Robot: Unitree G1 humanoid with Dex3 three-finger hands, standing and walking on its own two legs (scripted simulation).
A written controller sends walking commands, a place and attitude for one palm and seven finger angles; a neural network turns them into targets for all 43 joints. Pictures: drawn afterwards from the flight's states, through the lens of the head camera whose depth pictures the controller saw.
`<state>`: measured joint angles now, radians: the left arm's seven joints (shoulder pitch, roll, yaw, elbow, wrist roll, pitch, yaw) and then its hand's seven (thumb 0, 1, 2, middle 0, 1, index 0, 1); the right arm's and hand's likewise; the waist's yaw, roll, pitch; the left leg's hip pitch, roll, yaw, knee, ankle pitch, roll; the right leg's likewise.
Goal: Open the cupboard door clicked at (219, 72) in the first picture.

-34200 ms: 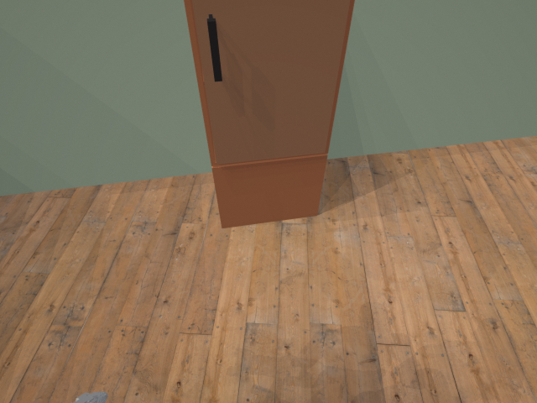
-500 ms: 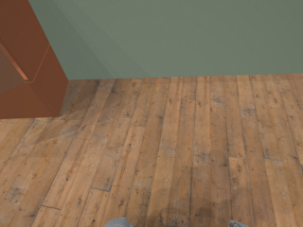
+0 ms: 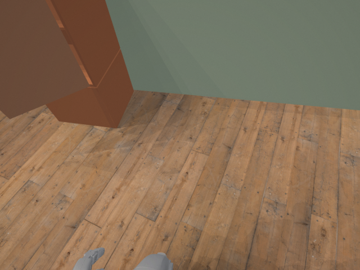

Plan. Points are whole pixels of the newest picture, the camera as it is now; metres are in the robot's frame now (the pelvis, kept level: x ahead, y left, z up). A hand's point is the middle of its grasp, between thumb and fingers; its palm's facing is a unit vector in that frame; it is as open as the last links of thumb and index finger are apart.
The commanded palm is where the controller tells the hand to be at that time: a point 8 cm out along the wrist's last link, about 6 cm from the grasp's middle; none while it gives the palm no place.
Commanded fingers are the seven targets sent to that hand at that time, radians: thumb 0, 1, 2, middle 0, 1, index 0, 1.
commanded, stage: turn to face it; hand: left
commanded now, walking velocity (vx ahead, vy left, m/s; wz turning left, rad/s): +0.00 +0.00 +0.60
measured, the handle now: out of the picture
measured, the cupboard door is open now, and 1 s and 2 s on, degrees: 43 43 43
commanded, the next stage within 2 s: take the last steps up to it in 0.90 s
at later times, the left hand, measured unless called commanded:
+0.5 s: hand out of the picture -0.03 +0.25 -0.17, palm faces +0.37 -0.89 -0.26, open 7.3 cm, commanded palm none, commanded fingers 0.00 0.90 0.90 -0.20 -0.30 -0.20 -0.30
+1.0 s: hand out of the picture -0.01 +0.18 -0.15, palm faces +0.52 -0.81 -0.26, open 7.3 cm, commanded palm none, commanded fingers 0.00 0.90 0.90 -0.20 -0.30 -0.20 -0.30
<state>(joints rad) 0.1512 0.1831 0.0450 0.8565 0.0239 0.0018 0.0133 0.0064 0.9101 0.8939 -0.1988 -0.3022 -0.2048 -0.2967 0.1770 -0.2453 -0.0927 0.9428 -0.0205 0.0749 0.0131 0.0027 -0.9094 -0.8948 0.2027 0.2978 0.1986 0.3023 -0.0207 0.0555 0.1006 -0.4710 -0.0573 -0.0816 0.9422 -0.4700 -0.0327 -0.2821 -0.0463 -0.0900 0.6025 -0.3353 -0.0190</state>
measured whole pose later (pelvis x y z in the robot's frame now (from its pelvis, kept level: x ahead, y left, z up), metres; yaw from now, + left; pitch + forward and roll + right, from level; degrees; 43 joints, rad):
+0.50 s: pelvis +0.00 +0.03 +0.00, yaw +19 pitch +1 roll +0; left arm 0.21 0.26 0.08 0.95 0.02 0.06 0.01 0.01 0.91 0.89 -0.20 -0.30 -0.20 -0.30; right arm 0.10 -0.22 -0.06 0.90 -0.02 0.03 0.00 0.00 -0.91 -0.89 0.20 0.30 0.20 0.30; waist 0.02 -0.04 0.10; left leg -0.29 -0.01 0.04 0.57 -0.29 0.03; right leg -0.47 -0.12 -0.07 1.12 -0.47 0.08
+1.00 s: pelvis +0.04 -0.01 +0.01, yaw +31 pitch +0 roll +2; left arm 0.22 0.15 0.04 0.94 0.02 -0.01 0.03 0.01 0.93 0.89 -0.20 -0.30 -0.21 -0.30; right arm 0.17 -0.22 -0.07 1.02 -0.01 0.08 0.01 0.00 -0.91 -0.90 0.20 0.30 0.20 0.30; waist -0.01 0.03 0.10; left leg -0.46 0.00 -0.01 1.08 -0.43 -0.06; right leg -0.18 -0.07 -0.16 0.50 -0.31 -0.03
